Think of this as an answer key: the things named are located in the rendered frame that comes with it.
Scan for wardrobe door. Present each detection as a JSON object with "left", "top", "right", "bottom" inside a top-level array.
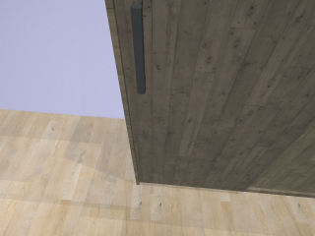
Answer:
[
  {"left": 249, "top": 123, "right": 315, "bottom": 193},
  {"left": 114, "top": 0, "right": 315, "bottom": 192}
]

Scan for handle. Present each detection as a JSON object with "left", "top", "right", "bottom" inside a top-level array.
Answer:
[{"left": 130, "top": 0, "right": 146, "bottom": 94}]

